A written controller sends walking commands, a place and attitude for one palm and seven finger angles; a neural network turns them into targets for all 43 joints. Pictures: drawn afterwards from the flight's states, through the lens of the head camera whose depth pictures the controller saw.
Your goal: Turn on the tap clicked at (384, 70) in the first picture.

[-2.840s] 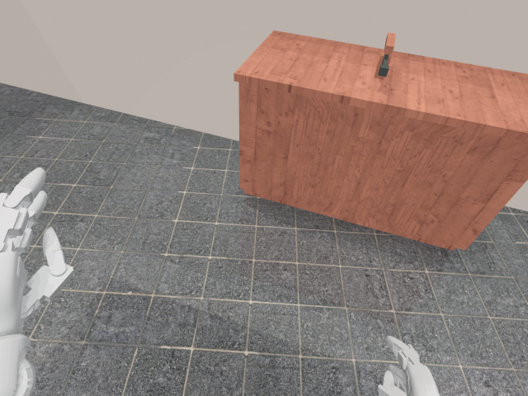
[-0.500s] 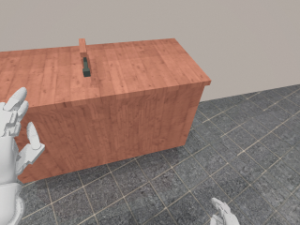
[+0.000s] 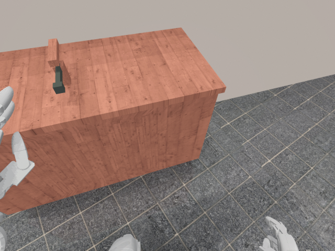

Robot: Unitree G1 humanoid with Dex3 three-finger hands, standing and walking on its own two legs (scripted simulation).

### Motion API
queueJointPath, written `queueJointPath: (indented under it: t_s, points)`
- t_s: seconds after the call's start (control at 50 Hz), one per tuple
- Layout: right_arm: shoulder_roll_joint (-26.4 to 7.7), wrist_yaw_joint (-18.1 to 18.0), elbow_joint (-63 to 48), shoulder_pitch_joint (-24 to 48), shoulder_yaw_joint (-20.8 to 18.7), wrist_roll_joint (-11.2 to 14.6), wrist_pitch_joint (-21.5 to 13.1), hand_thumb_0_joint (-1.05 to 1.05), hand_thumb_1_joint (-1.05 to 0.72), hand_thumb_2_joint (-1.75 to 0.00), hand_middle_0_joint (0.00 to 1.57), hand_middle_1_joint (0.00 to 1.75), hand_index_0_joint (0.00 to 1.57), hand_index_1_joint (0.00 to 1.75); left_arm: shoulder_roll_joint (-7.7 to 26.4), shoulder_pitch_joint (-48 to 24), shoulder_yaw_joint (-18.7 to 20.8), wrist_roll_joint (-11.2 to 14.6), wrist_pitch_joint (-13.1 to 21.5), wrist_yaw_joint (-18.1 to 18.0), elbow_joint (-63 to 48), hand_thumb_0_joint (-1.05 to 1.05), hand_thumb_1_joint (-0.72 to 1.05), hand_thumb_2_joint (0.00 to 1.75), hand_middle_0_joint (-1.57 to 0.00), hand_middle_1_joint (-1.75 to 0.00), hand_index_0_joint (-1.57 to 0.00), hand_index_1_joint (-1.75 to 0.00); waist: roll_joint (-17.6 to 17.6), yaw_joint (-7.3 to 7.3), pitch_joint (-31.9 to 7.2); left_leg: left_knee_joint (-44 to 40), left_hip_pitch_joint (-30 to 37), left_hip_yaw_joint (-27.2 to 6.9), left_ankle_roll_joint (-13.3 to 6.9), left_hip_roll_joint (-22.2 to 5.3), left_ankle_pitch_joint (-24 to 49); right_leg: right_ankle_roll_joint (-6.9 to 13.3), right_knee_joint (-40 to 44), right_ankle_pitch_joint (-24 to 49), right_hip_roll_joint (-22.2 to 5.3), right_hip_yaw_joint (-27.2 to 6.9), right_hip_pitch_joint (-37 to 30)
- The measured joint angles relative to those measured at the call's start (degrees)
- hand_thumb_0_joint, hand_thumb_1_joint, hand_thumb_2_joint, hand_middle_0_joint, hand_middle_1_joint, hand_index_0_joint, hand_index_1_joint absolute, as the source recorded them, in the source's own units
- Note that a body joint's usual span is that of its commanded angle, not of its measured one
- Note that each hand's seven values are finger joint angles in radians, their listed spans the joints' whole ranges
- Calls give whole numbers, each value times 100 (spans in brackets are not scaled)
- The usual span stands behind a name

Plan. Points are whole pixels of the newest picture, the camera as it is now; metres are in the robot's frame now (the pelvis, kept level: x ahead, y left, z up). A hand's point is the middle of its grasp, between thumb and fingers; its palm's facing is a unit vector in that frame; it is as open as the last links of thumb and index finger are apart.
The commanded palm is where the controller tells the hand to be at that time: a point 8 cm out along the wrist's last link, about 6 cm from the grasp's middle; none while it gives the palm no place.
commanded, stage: take the last steps up to it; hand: left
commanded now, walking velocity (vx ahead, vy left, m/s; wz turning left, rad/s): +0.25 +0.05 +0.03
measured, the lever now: (59, 87) +0.57 +0.39 +0.02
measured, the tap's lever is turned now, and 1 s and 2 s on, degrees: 0 0 0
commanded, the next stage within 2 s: come to a stop and stand still in 0.56 s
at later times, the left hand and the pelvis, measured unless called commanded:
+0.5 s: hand (60, 119) +0.31 +0.22 +0.18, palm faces +0.48 -0.77 -0.43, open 7.4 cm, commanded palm +0.26 +0.26 +0.18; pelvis +0.10 -0.03 -0.01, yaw +1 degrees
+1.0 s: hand (75, 100) +0.36 +0.21 +0.18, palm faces +0.41 -0.82 -0.40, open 7.4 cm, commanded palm +0.30 +0.25 +0.18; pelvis +0.14 -0.03 +0.00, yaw +0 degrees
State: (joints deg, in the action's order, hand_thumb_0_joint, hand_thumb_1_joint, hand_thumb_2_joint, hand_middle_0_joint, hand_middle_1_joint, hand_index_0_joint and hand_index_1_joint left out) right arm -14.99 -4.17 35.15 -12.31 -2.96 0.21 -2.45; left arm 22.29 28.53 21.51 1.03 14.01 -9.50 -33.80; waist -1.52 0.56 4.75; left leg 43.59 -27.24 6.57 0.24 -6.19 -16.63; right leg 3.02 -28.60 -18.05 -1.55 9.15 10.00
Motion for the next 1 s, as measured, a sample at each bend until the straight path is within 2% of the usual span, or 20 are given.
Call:
queueJointPath:
  t_s: [0.06, 0.08, 0.12, 0.16, 0.22, 0.3, 0.38, 0.4, 0.42, 0.46, 0.5, 0.54, 0.58, 0.62, 0.68, 0.74, 0.8, 0.84, 0.94, 1.0]
  points:
    - [11, -23, -120, -89, -12, 3, -49, 2, -91, -89, 20, 30, 20, 30, 61, -34, 113, 45, 38, -75, -72, 1, 89, 90, -21, -30, -22, -30, 4, -42, -134, -962, 551, 203, -46, 132, 425, -93, -286, -319, -2, -52, -99]
    - [14, -35, -169, -105, -6, 10, -62, 2, -91, -89, 20, 30, 20, 30, 69, -55, 148, 60, 49, -95, -55, 1, 89, 90, -21, -30, -22, -30, 22, -56, -203, -1203, 735, 226, -127, 184, 634, -135, -535, -502, -11, -96, -61]
    - [172, -53, -161, 8, 10, 35, -41, 1, -91, -89, 20, 30, 20, 30, 73, -269, 183, 88, 42, -118, 196, 1, 89, 90, -21, -30, -22, -30, -102, -60, -233, -933, 768, 327, -204, 269, 517, -205, -1487, -941, -118, -356, 240]
    - [353, -38, -137, 112, 116, 33, -32, 1, -91, -89, 20, 30, 20, 30, 23, -512, 138, 86, -12, -94, 611, 1, 89, 90, -21, -30, -22, -30, -85, -7, -290, -819, 805, 318, -202, 267, 291, -255, -2606, -1248, -31, -586, 710]
    - [610, 26, -119, 169, 308, 39, -92, 1, -91, -89, 20, 30, 20, 30, -81, -725, 1, 65, -211, -22, 905, 1, 89, 90, -21, -30, -21, -30, 5, 55, -303, -974, 911, 200, -169, 236, 293, -325, -3161, -1093, -50, -616, 1235]
    - [830, 119, -144, 108, 513, 26, -230, 1, -91, -89, 20, 30, 20, 30, -180, -402, -151, 55, -254, 45, 521, 1, 89, 90, -21, -30, -21, -30, 89, 9, -243, -1192, 1060, 148, -69, 173, 327, -392, -2223, -639, -209, -516, 1387]
    - [863, 126, -119, -43, 579, 20, -308, 1, -90, -89, 21, 30, 21, 30, -10, -76, -85, 16, -145, 38, 242, 1, 89, 90, -21, -30, -21, -30, 238, -104, -223, -957, 1056, 36, 92, 71, 107, -432, -774, -243, -161, -287, 910]
    - [821, 115, -87, -61, 569, 24, -296, 1, -90, -89, 21, 30, 21, 30, 17, -86, -53, -4, -121, 29, 269, 1, 89, 90, -21, -30, -22, -30, 323, -131, -216, -748, 1005, -17, 79, 13, -46, -345, -622, 206, -109, -232, 828]
    - [756, 103, -16, -59, 543, 25, -259, 1, -90, -89, 21, 30, 21, 30, 3, -134, -49, -27, -108, 23, 339, 1, 89, 90, -21, -30, -22, -30, 418, -143, -221, -425, 906, -107, 27, -13, -416, -237, -691, 333, -69, -167, 816]
    - [603, 87, 206, -28, 467, 19, -181, 1, -90, -89, 21, 30, 21, 30, -89, -316, -89, -25, -141, 30, 546, 1, 89, 90, -21, -30, -22, -30, 456, -192, -262, 648, 548, -297, -4, 157, -896, -98, -789, 157, -100, -112, 775]
    - [438, 86, 381, 14, 401, 26, -115, 1, -90, -89, 21, 30, 21, 30, -247, -466, -103, -15, -157, 32, 791, 1, 89, 90, -21, -30, -22, -30, 403, -242, -297, 1545, 233, -343, 27, 321, -867, -61, -625, 88, -143, -145, 651]
    - [292, 68, 419, 58, 351, 27, -50, 2, -91, -89, 21, 30, 21, 30, -360, -478, -89, -17, -133, 14, 1016, 1, 89, 90, -21, -30, -22, -30, 350, -191, -313, 1844, 41, -309, 67, 360, -678, -94, -348, 189, -162, -169, 502]
    - [181, 41, 361, 85, 290, 28, -19, 2, -91, -89, 21, 30, 20, 30, -399, -453, -120, -24, -139, 10, 1137, 1, 89, 90, -21, -30, -22, -30, 280, -97, -286, 1514, 23, -239, 68, 337, -489, -95, -118, 268, -180, -159, 362]
    - [102, 17, 258, 91, 222, 18, -34, 2, -91, -89, 20, 30, 20, 30, -388, -430, -199, -30, -144, 16, 1095, 1, 89, 90, -21, -30, -22, -30, 190, -27, -225, 800, 159, -148, 32, 291, -335, -104, 7, 283, -188, -134, 257]
    - [19, -2, 78, 80, 115, -8, -79, 2, -91, -89, 20, 30, 20, 30, -326, -308, -307, -33, -149, 18, 722, 1, 89, 90, -21, -30, -22, -30, 78, 8, -130, -299, 508, -64, -29, 270, -114, -133, -10, 197, -143, -116, 173]
    - [-31, -33, -131, 49, 33, -12, -102, 2, -91, -89, 20, 30, 20, 30, -182, -128, -281, 6, -118, 0, 197, 1, 89, 90, -21, -30, -22, -30, 72, 19, -94, -1314, 1019, -75, -69, 282, 722, -207, -364, -75, -38, -125, 175]
    - [223, -29, -176, 113, 22, 14, -86, 2, -91, -89, 20, 30, 20, 30, 118, -206, -81, 47, -38, -16, 142, 1, 89, 90, -21, -30, -22, -30, -219, -52, -110, -1153, 1098, 72, -115, 369, 380, -300, -1060, -722, -77, -497, 397]
    - [374, 5, -205, 124, 112, -15, -135, 1, -91, -89, 20, 30, 20, 30, 189, -297, 16, 56, -42, -8, 314, 1, 89, 90, -21, -30, -22, -30, -210, -26, -170, -1245, 1143, 42, -107, 350, 306, -337, -1277, -958, 11, -609, 518]
    - [646, 150, -259, 165, 419, -9, -337, 1, -91, -89, 20, 30, 20, 30, 91, -414, 51, 83, -228, -39, 452, 1, 89, 90, -21, -30, -21, -30, -41, -65, -123, -1388, 1203, 3, -15, 252, 418, -385, -329, -195, 99, -611, 395]
    - [694, 181, -222, 161, 545, -15, -355, 1, -91, -89, 20, 30, 20, 30, -85, -339, -137, 62, -301, 24, 476, 1, 89, 90, -21, -30, -21, -30, 211, -54, -85, -1291, 1186, -100, 57, 126, 384, -209, -10, 469, 230, -503, 244]
